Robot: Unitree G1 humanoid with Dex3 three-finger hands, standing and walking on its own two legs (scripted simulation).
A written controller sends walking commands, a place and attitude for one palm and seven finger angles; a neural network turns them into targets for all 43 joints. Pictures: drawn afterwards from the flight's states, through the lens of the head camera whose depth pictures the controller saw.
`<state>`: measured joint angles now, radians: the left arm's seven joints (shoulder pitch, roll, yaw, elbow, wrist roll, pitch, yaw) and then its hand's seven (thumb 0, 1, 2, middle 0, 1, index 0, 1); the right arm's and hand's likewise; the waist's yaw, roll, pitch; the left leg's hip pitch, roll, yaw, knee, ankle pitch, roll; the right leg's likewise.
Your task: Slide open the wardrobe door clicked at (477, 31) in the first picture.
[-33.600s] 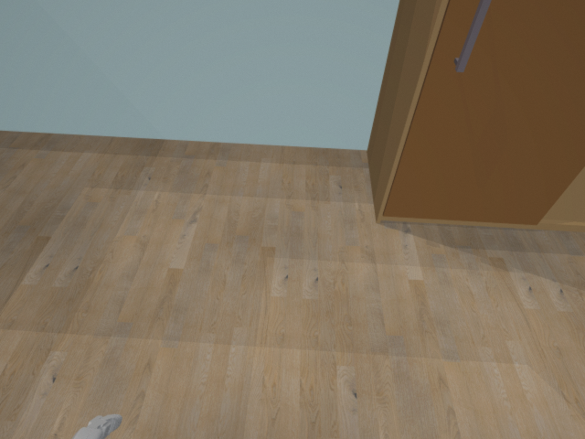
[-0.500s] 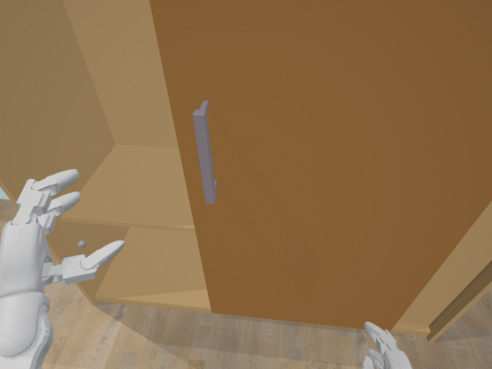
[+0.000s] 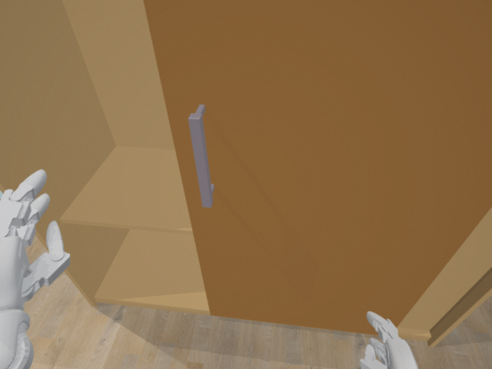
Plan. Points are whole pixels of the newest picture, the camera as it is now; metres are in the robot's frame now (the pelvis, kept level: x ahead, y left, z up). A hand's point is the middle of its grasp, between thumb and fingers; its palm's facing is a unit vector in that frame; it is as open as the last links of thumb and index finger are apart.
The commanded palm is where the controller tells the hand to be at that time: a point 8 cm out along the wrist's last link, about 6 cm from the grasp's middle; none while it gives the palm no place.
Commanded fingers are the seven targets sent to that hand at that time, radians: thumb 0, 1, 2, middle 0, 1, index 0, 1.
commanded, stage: draw the hand back to the body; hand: left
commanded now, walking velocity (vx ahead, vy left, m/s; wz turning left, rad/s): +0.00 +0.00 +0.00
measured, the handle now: (204, 159) +0.48 +0.17 +0.10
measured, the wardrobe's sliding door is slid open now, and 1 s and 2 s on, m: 0.51 0.51 0.51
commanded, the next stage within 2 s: step back with the hand held close in 0.14 s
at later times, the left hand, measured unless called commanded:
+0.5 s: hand (70, 255) +0.19 +0.27 +0.15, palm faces +0.39 -0.81 -0.44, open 7.4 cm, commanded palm +0.13 +0.31 +0.17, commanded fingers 0.00 0.90 0.90 -0.20 -0.30 -0.20 -0.30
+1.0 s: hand (22, 315) +0.11 +0.27 +0.16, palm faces +0.45 -0.79 -0.41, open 7.4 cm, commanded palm +0.04 +0.32 +0.17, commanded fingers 0.00 0.90 0.90 -0.20 -0.30 -0.20 -0.30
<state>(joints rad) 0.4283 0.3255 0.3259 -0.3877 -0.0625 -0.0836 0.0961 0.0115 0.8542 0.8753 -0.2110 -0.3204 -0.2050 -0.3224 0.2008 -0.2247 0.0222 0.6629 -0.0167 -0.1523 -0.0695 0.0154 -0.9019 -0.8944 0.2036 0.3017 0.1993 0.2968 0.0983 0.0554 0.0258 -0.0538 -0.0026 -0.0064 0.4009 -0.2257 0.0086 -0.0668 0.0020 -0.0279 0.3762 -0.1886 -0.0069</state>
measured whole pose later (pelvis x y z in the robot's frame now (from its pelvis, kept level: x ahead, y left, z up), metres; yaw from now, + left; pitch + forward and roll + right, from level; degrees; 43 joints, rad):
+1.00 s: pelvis -0.10 +0.02 -0.03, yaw +0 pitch -2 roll +0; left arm 0.45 0.37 0.40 -0.50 0.00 -0.25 0.14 0.01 0.89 0.89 -0.21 -0.30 -0.21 -0.30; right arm 0.22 -0.22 0.01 0.58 -0.01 -0.11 -0.06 0.01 -0.90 -0.89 0.21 0.30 0.20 0.30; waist 0.02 -0.03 0.05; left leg -0.45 -0.03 0.01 0.68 -0.33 0.05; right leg -0.43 -0.03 -0.01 0.58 -0.13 0.01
